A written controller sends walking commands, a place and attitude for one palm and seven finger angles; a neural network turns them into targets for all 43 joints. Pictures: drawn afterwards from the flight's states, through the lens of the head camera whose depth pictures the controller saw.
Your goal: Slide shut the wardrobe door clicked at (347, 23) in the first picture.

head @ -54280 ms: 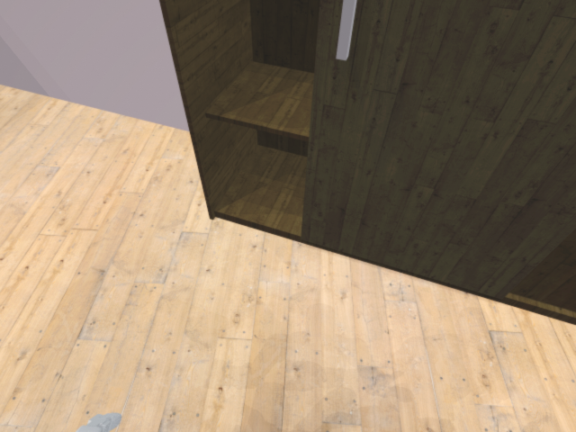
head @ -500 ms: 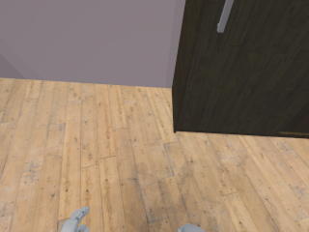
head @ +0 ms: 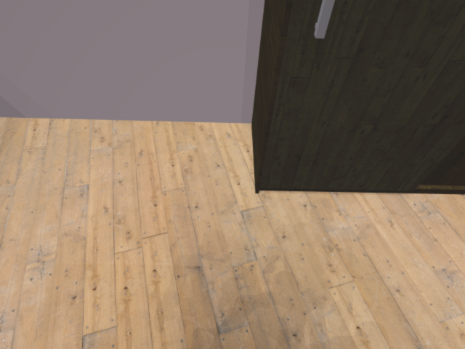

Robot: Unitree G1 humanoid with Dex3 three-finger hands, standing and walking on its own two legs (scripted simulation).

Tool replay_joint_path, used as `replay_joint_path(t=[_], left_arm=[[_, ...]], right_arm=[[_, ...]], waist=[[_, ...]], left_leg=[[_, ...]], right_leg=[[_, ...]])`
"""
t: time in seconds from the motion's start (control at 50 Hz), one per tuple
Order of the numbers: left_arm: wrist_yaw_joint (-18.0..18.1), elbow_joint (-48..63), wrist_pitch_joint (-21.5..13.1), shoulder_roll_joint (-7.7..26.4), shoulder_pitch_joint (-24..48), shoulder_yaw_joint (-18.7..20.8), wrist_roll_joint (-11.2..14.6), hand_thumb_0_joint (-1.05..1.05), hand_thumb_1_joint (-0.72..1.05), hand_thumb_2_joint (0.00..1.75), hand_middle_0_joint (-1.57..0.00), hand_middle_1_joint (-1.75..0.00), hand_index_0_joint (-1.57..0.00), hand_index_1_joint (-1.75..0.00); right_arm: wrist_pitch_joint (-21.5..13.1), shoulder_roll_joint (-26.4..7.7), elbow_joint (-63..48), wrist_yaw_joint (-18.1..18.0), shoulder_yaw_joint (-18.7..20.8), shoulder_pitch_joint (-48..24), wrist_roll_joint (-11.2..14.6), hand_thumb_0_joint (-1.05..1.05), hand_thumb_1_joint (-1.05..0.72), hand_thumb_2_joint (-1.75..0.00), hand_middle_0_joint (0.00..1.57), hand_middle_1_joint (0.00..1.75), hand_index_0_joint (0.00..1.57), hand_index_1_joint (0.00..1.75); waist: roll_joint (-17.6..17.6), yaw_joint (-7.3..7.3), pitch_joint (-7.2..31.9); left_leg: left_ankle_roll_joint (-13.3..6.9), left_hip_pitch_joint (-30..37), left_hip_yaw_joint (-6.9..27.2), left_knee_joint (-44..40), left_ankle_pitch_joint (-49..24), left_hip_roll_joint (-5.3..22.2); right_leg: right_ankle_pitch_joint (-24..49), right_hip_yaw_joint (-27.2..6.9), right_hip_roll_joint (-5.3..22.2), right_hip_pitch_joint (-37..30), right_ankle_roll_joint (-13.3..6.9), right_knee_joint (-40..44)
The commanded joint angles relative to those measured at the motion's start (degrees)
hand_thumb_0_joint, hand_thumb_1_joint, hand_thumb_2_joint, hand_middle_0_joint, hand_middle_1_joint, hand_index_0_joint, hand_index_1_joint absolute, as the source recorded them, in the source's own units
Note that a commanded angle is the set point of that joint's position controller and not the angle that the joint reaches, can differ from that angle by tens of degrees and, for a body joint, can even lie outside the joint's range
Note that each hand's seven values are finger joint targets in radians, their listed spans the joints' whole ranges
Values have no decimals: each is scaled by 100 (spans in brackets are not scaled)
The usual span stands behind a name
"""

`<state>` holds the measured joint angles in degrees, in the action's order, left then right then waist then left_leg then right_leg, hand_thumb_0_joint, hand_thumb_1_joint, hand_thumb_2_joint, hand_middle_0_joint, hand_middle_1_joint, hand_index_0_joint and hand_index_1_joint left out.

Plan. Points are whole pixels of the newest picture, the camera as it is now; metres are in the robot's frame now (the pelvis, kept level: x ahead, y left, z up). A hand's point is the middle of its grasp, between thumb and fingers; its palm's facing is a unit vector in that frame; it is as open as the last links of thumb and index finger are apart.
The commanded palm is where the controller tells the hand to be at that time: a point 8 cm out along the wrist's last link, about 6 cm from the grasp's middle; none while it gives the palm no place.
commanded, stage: let the arm hang, fingers relaxed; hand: right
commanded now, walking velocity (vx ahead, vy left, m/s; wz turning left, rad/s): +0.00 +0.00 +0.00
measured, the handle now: out of the picture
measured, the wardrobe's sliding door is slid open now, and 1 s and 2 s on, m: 0.00 0.00 0.00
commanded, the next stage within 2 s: look to check the result in 0.64 s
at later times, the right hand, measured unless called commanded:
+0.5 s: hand out of the picture +0.04 -0.19 -0.17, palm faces -0.04 +0.98 -0.22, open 7.3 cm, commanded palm none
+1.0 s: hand out of the picture +0.03 -0.20 -0.17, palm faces -0.04 +0.97 -0.24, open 7.4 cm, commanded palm none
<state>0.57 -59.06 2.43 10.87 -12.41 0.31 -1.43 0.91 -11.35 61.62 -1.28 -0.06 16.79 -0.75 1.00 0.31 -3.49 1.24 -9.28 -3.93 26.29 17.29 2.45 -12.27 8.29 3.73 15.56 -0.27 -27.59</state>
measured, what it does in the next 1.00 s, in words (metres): stands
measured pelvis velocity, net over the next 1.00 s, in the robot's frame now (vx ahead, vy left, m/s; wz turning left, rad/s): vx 0.01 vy -0.01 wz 0.02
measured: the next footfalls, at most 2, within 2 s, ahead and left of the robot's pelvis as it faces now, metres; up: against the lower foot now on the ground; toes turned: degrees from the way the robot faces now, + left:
none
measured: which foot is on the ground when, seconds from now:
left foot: down 0.00-1.00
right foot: down 0.00-1.00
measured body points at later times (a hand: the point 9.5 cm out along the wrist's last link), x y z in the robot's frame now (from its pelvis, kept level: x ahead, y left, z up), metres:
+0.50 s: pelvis +0.02 -0.02 +0.01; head +0.03 -0.01 +0.45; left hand +0.00 +0.20 -0.16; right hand +0.04 -0.25 -0.15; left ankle -0.04 +0.13 -0.74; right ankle +0.03 -0.11 -0.74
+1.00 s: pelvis +0.01 -0.01 +0.01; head +0.03 -0.01 +0.46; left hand +0.03 +0.23 -0.15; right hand +0.03 -0.25 -0.15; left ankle -0.04 +0.13 -0.74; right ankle +0.03 -0.11 -0.74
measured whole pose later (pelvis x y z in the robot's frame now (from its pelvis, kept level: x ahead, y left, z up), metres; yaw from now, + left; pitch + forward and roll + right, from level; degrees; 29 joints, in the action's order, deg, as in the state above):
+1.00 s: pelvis +0.01 -0.01 +0.01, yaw +1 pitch -1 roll +0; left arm 0.9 -65.1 0.7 11.4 -11.2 0.8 -1.0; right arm -0.6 -10.9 66.6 -1.7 -0.4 12.7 -0.8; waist 0.6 0.8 -3.1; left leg 2.4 -4.1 -2.5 20.2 15.2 3.6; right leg -11.0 10.2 2.2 9.9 -1.2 -21.7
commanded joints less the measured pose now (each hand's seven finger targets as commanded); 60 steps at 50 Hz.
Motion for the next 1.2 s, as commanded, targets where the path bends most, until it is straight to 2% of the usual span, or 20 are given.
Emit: replay_joint_path(t=[0.0, 0.1, 0.18, 0.2, 0.28, 0.3, 0.36, 0.44, 0.5, 0.62, 0.7, 0.76, 0.8, 0.86, 0.94, 0.98, 1.02, 1.08, 1.12, 1.18], left_arm=[[45, -46, -173, 536, -259, 114, 29, 0, 90, 90, -20, -30, -20, -30], [65, -327, -196, 492, -342, 91, 34, 0, 90, 90, -20, -30, -20, -30], [76, -465, -212, 418, -415, 72, 20, 0, 90, 90, -20, -30, -20, -30], [71, -485, -216, 425, -462, 77, 27, 0, 90, 90, -20, -30, -20, -30], [79, -562, -215, 324, -461, 66, 11, 0, 90, 90, -20, -30, -20, -30], [74, -563, -219, 349, -514, 76, 21, 0, 90, 90, -20, -30, -20, -30], [83, -583, -234, 307, -513, 74, 7, 0, 90, 90, -20, -30, -20, -30], [87, -583, -241, 329, -536, 89, 14, 0, 90, 90, -20, -30, -20, -30], [90, -552, -251, 374, -543, 105, 22, 0, 90, 90, -20, -30, -20, -30], [92, -542, -250, 406, -485, 123, 22, 0, 90, 90, -20, -30, -20, -30], [88, -513, -253, 518, -435, 146, 36, 0, 90, 90, -20, -30, -20, -30], [91, -500, -257, 549, -328, 147, 29, 0, 90, 90, -20, -30, -20, -30], [90, -464, -262, 636, -320, 165, 40, 0, 90, 90, -20, -30, -20, -30], [87, -466, -263, 676, -207, 169, 33, 0, 90, 90, -20, -30, -20, -30], [75, -420, -259, 808, -72, 186, 32, 0, 90, 90, -20, -30, -20, -30], [72, -413, -263, 871, 6, 194, 31, 0, 90, 90, -20, -30, -20, -30], [60, -393, -259, 932, 78, 204, 37, 0, 90, 90, -20, -30, -20, -30], [53, -376, -272, 1047, 188, 203, 34, 0, 90, 90, -20, -30, -20, -30], [46, -361, -280, 1111, 231, 212, 40, 0, 90, 90, -20, -30, -20, -30], [39, -333, -282, 1229, 356, 220, 36, 0, 90, 90, -20, -30, -20, -30]], right_arm=[[-208, -584, -39, -60, 89, -32, -1, 0, -90, -90, 20, 30, 20, 30], [-194, -549, 263, -93, 62, 31, 3, 0, -90, -90, 20, 30, 20, 30], [-191, -489, 354, -113, 52, 9, 4, 0, -90, -90, 20, 30, 20, 30], [-199, -501, 359, -121, 55, 55, 6, 0, -90, -90, 20, 30, 20, 30], [-184, -410, 385, -129, 52, 8, 8, 0, -90, -90, 20, 30, 20, 30], [-195, -432, 380, -132, 58, 34, 4, 0, -90, -90, 20, 30, 20, 30], [-191, -407, 374, -129, 65, 10, 8, 0, -90, -90, 20, 30, 20, 30], [-196, -422, 348, -128, 77, -28, 6, 0, -90, -90, 20, 30, 20, 30], [-211, -450, 340, -129, 86, 11, 5, 0, -90, -90, 20, 30, 20, 30], [-211, -481, 331, -127, 93, -35, -4, 0, -90, -90, 20, 30, 20, 30], [-231, -562, 319, -122, 109, -38, -7, 0, -90, -90, 20, 30, 20, 30], [-231, -585, 321, -116, 109, -76, -8, 0, -90, -90, 20, 30, 20, 30], [-254, -650, 306, -114, 122, -81, -13, 0, -90, -90, 20, 30, 20, 30], [-250, -692, 302, -108, 123, -168, -12, 0, -90, -90, 20, 30, 20, 30], [-263, -810, 279, -94, 133, -250, -14, 0, -90, -90, 20, 30, 20, 30], [-266, -869, 274, -83, 141, -309, -15, 0, -90, -90, 20, 30, 20, 30], [-282, -947, 245, -81, 147, -368, -20, 0, -90, -90, 20, 30, 20, 30], [-290, -1072, 222, -64, 164, -489, -14, 0, -90, -90, 20, 30, 20, 30], [-309, -1146, 203, -61, 170, -538, -18, 0, -90, -90, 20, 30, 20, 30], [-308, -1251, 169, -50, 180, -674, -12, 0, -90, -90, 20, 30, 20, 30]], waist=[[-52, 59, 529], [-148, 26, 317], [-97, 29, 152], [-97, 15, 260], [-93, 17, -38], [-150, 18, 86], [21, 13, 12], [-58, 21, -5], [-60, 18, 128], [-88, 37, 24], [-156, 39, 136], [-58, 45, 86], [-176, 45, 208], [-45, 50, 58], [-134, 49, 105], [-45, 47, 95], [-158, 53, 150], [-62, 45, 174], [-94, 48, 297], [-95, 45, 277]], left_leg=[[-135, -155, 407, -718, -1315, 470], [-121, -106, 344, -759, -1326, 478], [-105, -65, 337, -776, -1334, 488], [-106, 10, 335, -765, -1385, 490], [-101, -104, 349, -835, -1154, 486], [-97, -34, 338, -834, -1166, 483], [-98, -42, 349, -809, -1239, 495], [-98, -36, 347, -827, -1227, 488], [-107, 9, 368, -815, -1296, 480], [-114, -79, 384, -849, -1247, 482], [-128, -45, 408, -875, -1236, 477], [-138, -95, 415, -882, -1283, 495], [-144, -25, 425, -885, -1398, 490], [-149, -89, 447, -922, -1336, 500], [-160, -80, 449, -991, -1237, 513], [-169, -99, 469, -1012, -1222, 518], [-175, -74, 466, -1037, -1285, 525], [-191, -30, 475, -1059, -1326, 544], [-192, 46, 481, -1064, -1447, 558], [-200, 46, 470, -1092, -1421, 564]], right_leg=[[967, -507, 484, -907, -28, 541], [1097, -496, 502, -930, -38, 689], [1144, -483, 486, -871, -41, 786], [1214, -490, 480, -898, -44, 757], [984, -512, 455, -791, -40, 889], [1020, -516, 461, -827, -45, 858], [1086, -491, 445, -808, -46, 894], [1082, -500, 455, -814, -57, 906], [1159, -500, 456, -914, -72, 874], [1060, -492, 468, -930, -84, 917], [1014, -506, 474, -993, -100, 908], [1026, -502, 477, -1019, -103, 917], [1118, -515, 491, -1073, -112, 878], [1058, -510, 496, -1029, -101, 930], [938, -545, 503, -1061, -104, 954], [907, -550, 504, -1067, -102, 974], [932, -566, 516, -1106, -104, 959], [983, -580, 526, -1100, -96, 992], [1076, -593, 534, -1145, -97, 971], [1080, -620, 550, -1162, -91, 1020]])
